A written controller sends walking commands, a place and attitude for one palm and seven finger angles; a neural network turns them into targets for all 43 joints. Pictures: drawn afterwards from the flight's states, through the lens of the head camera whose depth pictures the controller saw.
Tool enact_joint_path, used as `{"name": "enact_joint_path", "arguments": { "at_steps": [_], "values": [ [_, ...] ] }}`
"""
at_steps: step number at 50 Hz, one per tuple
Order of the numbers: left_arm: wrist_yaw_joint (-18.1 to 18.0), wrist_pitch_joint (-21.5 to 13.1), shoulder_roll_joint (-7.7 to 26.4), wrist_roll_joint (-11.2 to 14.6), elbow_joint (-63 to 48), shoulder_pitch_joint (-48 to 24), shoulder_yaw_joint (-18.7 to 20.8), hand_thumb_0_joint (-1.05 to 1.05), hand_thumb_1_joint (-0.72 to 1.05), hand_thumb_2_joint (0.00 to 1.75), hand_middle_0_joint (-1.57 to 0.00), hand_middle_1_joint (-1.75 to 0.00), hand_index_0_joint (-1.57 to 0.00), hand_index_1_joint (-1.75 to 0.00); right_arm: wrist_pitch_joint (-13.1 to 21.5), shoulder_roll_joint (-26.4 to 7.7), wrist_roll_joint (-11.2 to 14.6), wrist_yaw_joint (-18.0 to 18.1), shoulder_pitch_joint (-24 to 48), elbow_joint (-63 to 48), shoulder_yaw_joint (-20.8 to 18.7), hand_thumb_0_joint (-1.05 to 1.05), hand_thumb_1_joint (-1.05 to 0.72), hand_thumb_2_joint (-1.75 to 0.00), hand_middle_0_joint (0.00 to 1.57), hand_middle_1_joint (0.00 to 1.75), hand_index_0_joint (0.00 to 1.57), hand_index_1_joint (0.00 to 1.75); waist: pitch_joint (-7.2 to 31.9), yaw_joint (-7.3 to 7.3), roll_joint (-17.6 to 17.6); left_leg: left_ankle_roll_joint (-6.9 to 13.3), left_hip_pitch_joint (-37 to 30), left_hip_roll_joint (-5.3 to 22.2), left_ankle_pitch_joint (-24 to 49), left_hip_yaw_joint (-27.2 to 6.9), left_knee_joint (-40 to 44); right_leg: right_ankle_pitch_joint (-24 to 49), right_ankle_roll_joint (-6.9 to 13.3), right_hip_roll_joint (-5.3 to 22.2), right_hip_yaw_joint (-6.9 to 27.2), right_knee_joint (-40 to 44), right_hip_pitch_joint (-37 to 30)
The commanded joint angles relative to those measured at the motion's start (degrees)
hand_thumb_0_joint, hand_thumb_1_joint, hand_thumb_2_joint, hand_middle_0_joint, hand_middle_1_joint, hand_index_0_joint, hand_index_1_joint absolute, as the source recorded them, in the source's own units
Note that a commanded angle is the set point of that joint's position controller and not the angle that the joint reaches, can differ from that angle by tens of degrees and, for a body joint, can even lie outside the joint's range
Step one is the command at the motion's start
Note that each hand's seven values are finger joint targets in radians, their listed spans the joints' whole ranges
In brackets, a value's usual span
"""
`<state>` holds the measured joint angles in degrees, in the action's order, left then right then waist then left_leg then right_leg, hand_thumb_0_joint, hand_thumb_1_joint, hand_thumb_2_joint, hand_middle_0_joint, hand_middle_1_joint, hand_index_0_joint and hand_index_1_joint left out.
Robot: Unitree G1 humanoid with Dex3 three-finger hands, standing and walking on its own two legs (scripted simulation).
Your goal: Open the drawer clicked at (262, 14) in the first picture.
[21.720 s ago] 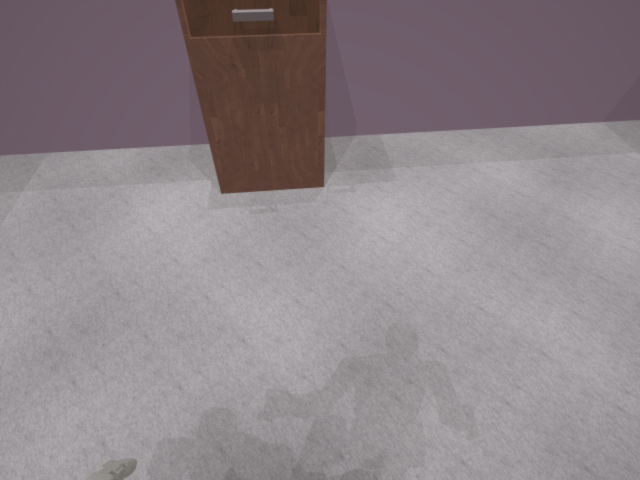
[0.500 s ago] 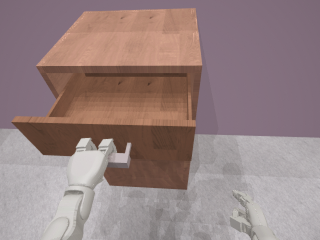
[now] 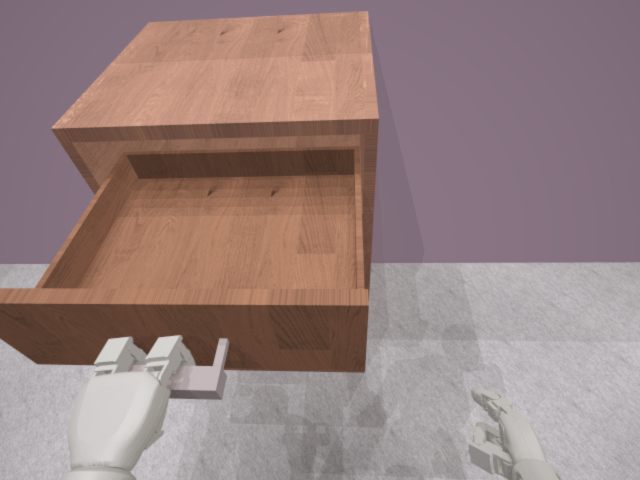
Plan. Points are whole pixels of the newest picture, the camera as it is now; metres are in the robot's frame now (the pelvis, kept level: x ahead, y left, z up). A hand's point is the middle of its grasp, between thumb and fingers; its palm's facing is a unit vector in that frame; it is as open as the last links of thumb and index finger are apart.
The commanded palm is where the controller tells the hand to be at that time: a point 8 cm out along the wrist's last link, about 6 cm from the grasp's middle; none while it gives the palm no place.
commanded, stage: pull the drawer open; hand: left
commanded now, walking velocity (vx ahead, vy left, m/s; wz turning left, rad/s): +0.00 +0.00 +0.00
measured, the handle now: (168, 363) +0.23 +0.21 +0.06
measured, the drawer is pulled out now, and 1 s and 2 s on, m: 0.30 0.30 0.29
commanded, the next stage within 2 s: open the thumb to release the handle in 0.18 s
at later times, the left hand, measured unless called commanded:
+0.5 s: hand (152, 410) +0.18 +0.21 +0.04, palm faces +0.10 -0.09 -0.99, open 6.9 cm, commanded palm +0.15 +0.23 +0.09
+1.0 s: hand (151, 414) +0.18 +0.21 +0.04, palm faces +0.04 -0.13 -0.99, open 13.7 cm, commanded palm +0.15 +0.22 +0.09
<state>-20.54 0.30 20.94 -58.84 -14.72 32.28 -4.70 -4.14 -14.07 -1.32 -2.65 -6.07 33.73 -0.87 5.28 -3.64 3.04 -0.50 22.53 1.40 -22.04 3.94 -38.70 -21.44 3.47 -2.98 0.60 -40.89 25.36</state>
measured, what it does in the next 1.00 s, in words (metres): stands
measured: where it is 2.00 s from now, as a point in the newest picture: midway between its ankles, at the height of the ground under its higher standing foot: outside the picture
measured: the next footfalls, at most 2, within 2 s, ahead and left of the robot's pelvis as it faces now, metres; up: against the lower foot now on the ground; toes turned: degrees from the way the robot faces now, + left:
none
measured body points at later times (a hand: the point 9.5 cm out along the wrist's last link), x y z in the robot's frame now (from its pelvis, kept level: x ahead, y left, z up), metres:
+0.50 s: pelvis -0.01 +0.00 +0.00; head +0.01 -0.04 +0.45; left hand +0.17 +0.22 +0.09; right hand +0.20 -0.21 -0.11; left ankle -0.03 +0.13 -0.72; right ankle -0.01 -0.08 -0.72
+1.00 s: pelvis -0.03 -0.01 +0.01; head -0.02 -0.04 +0.46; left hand +0.17 +0.22 +0.09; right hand +0.20 -0.21 -0.09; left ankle -0.03 +0.13 -0.72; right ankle -0.01 -0.08 -0.72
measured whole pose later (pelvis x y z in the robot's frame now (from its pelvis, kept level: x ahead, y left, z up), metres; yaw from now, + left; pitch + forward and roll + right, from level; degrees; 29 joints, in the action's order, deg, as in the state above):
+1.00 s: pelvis -0.03 -0.01 +0.01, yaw +2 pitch +2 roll +1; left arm -17.0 1.3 19.9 -58.3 -4.0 17.7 -7.5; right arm -3.4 -13.7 -0.8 2.2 -4.6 36.9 -0.7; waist 2.3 -5.4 3.7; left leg -0.7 18.7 1.0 -17.1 2.0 -34.0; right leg -16.9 3.7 -2.6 -1.0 -35.6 20.6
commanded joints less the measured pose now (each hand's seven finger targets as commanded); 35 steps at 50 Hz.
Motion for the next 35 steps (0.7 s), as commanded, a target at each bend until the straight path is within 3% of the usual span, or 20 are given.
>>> {"name": "enact_joint_path", "arguments": {
  "at_steps": [1, 4, 7, 9, 13, 14, 15, 16, 18, 19, 21, 24, 26, 30, 33, 34, 35],
  "values": [
    [-4.08, 0.63, 8.55, 1.91, -12.27, 12.25, 9.4, 0.0, 0.9, 0.9, -0.4, -1.35, -0.4, -1.35, 3.09, -4.3, 0.33, 0.07, 9.05, -10.09, -1.0, 0.0, -0.9, -0.9, 0.2, 0.3, 0.2, 0.3, 8.5, -3.96, -2.87, 1.41, -1.5, -3.53, 18.03, -2.34, 1.41, 26.21, -0.92, 1.46, 5.72, 5.31, -8.44],
    [-4.52, 1.36, 10.67, 2.26, -12.52, 12.08, 11.91, 0.0, 0.9, 0.9, -0.4, -1.35, -0.4, -1.35, 2.79, -4.63, 0.33, 0.4, 10.02, -10.46, -0.81, 0.0, -0.9, -0.9, 0.2, 0.3, 0.2, 0.3, 8.32, -3.96, -2.47, 1.34, -0.51, -3.64, 17.31, -2.38, 1.16, 27.42, -0.87, 1.5, 6.79, 5.33, -8.82],
    [-4.58, 1.52, 9.03, 2.17, -12.6, 13.73, 10.42, 0.0, 0.9, 0.9, -0.4, -1.35, -0.4, -1.35, 2.76, -4.31, 0.31, 0.24, 9.94, -10.47, -0.58, 0.0, -0.9, -0.9, 0.2, 0.3, 0.2, 0.3, 6.86, -3.86, -0.72, 1.38, -0.35, -3.65, 17.97, -2.31, 1.11, 28.03, -0.84, 1.35, 6.18, 4.65, -7.83],
    [-4.77, 2.04, 10.22, 2.57, -12.93, 12.67, 11.72, 0.0, 0.9, 0.9, -0.4, -1.35, -0.4, -1.35, 2.39, -4.72, 0.34, 0.32, 9.95, -10.64, -0.66, 0.0, -0.9, -0.9, 0.2, 0.3, 0.2, 0.3, 7.17, -3.69, -0.31, 1.3, -0.58, -3.35, 17.84, -2.42, 1.17, 26.2, -0.75, 1.23, 6.03, 4.95, -7.54],
    [-5.03, 2.08, 9.06, 1.88, -12.93, 11.56, 10.43, 0.0, 0.9, 0.9, -0.4, -1.35, -0.4, -1.35, 2.41, -4.48, 0.07, 0.27, 9.34, -10.58, -0.8, 0.0, -0.9, -0.9, 0.2, 0.3, 0.2, 0.3, 7.7, -3.47, -1.33, 1.52, -0.75, -3.36, 18.09, -2.69, 0.94, 26.02, -0.75, 1.16, 5.65, 4.36, -6.89],
    [-5.75, 2.83, 13.19, -0.26, -8.34, -10.21, 12.94, 0.0, 0.9, 0.9, -0.4, -1.35, -0.4, -1.35, 1.35, -5.25, -0.24, 1.54, 9.67, -7.54, -0.76, 0.0, -0.9, -0.9, 0.2, 0.3, 0.2, 0.3, 5.34, 0.91, -2.67, 1.53, -0.15, -3.75, 14.05, -3.54, 0.76, 20.86, -0.91, 0.69, 5.61, 5.09, -2.27],
    [-6.41, 2.81, 12.43, -1.05, -7.97, -12.2, 13.35, 0.0, 0.83, 0.87, -0.4, -1.34, -0.4, -1.34, 1.87, -4.62, -0.74, 2.33, 9.42, -8.5, -1.42, 0.0, -0.9, -0.9, 0.2, 0.3, 0.2, 0.3, 6.66, -1.18, -1.73, 1.74, -1.35, -3.76, 12.27, -3.47, 1.02, 16.96, -0.91, 0.96, 5.66, 5.96, -2.57],
    [-6.6, 2.83, 11.12, -1.33, -3.94, -9.68, 12.65, 0.0, 0.76, 0.84, -0.39, -1.34, -0.39, -1.34, 2.41, -4.04, -0.46, 2.7, 8.72, -7.93, -1.5, 0.0, -0.9, -0.9, 0.2, 0.3, 0.2, 0.3, 5.39, -0.85, -2.16, 1.76, -1.35, -3.8, 11.43, -3.35, 0.97, 15.65, -0.81, 0.91, 5.3, 6.44, -1.88],
    [-6.55, 3.04, 9.96, -0.56, -3.84, -8.55, 11.58, 0.0, 0.62, 0.78, -0.38, -1.32, -0.38, -1.32, 2.77, -4.02, 0.0, 2.99, 8.53, -7.96, -1.67, 0.0, -0.9, -0.9, 0.2, 0.3, 0.2, 0.3, 9.38, -1.88, -1.54, 1.68, -2.57, -3.89, 13.64, -3.1, 1.21, 19.31, -0.82, 1.03, 4.36, 5.65, -4.56],
    [-6.43, 3.43, 10.46, 0.19, -3.5, -9.69, 11.95, 0.0, 0.55, 0.75, -0.38, -1.31, -0.38, -1.31, 2.58, -4.05, 0.28, 3.27, 8.76, -7.64, -1.77, 0.0, -0.9, -0.9, 0.2, 0.3, 0.2, 0.3, 10.69, -1.65, -1.83, 1.5, -3.33, -3.85, 14.47, -3.34, 1.47, 20.03, -0.78, 0.85, 4.26, 5.62, -5.52],
    [-5.8, 4.35, 9.27, 0.55, -2.75, -13.9, 9.54, 0.0, 0.41, 0.69, -0.36, -1.3, -0.36, -1.3, 2.38, -3.95, 0.67, 3.94, 9.33, -6.87, -1.76, 0.0, -0.9, -0.9, 0.2, 0.3, 0.2, 0.3, 9.71, -1.01, -4.37, 1.67, -3.39, -3.82, 13.74, -3.32, 1.99, 19.18, -1.27, 1.08, 3.76, 6.4, -5.48],
    [-4.78, 5.36, 10.94, 0.0, -1.23, -15.21, 9.77, 0.0, 0.2, 0.6, -0.35, -1.27, -0.35, -1.27, 2.36, -3.82, 0.72, 4.67, 10.75, -6.45, -1.28, 0.0, -0.9, -0.9, 0.2, 0.3, 0.2, 0.3, 9.56, -1.96, -5.05, 1.7, -3.78, -4.07, 13.46, -3.01, 2.89, 19.64, -1.38, 1.43, 5.01, 7.99, -7.32],
    [-3.59, 5.88, 9.98, -0.23, 0.35, -15.98, 7.91, 0.0, 0.06, 0.54, -0.34, -1.26, -0.34, -1.26, 2.3, -3.42, 1.05, 4.99, 11.47, -6.16, -0.68, 0.0, -0.9, -0.9, 0.2, 0.3, 0.2, 0.3, 7.44, -2.03, -6.86, 1.9, -3.18, -4.22, 12.38, -2.79, 3.66, 18.2, -1.6, 1.65, 5.08, 8.85, -7.38],
    [-1.42, 6.12, 9.62, -0.58, 0.13, -17.71, 6.01, 0.0, -0.22, 0.42, -0.32, -1.23, -0.32, -1.23, 2.54, -3.2, 0.96, 5.13, 12.27, -6.18, 0.06, 0.0, -0.9, -0.9, 0.2, 0.3, 0.2, 0.3, 6.85, -2.46, -4.19, 1.96, -4.52, -4.29, 12.09, -2.49, 4.85, 15.55, -1.59, 1.85, 5.61, 10.33, -8.33],
    [0.18, 5.6, 9.38, -0.07, 1.43, -19.51, 5.33, 0.0, -0.43, 0.33, -0.3, -1.21, -0.3, -1.21, 2.64, -3.15, 0.92, 5.36, 12.39, -5.91, 0.25, 0.0, -0.9, -0.9, 0.2, 0.3, 0.2, 0.3, 3.65, -2.16, -4.96, 2.03, -4.09, -4.32, 10.34, -2.54, 5.91, 12.32, -1.82, 2.0, 5.92, 12.26, -7.87],
    [0.5, 5.31, 11.0, 0.33, 2.06, -18.88, 7.39, 0.0, -0.5, 0.3, -0.3, -1.2, -0.3, -1.2, 2.7, -3.27, 1.0, 5.47, 12.51, -5.94, 0.21, 0.0, -0.9, -0.9, 0.2, 0.3, 0.2, 0.3, 3.74, -2.52, -4.87, 1.94, -4.39, -4.21, 10.05, -2.62, 6.12, 10.97, -1.69, 1.85, 6.63, 13.08, -8.31],
    [0.98, 4.93, 9.73, 0.22, 2.05, -18.95, 5.74, 0.0, -0.5, 0.3, -0.3, -1.2, -0.3, -1.2, 2.87, -3.02, 0.83, 5.49, 12.62, -6.21, 0.6, 0.0, -0.9, -0.9, 0.2, 0.3, 0.2, 0.3, 3.05, -2.49, -5.5, 2.15, -4.18, -4.42, 9.42, -2.42, 5.91, 9.87, -1.97, 2.2, 6.7, 13.42, -7.97]
  ]
}}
